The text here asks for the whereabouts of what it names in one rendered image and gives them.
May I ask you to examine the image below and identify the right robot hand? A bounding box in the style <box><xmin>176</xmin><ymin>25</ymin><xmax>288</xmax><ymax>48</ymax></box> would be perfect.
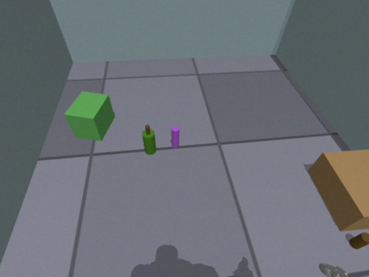
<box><xmin>319</xmin><ymin>263</ymin><xmax>348</xmax><ymax>277</ymax></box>

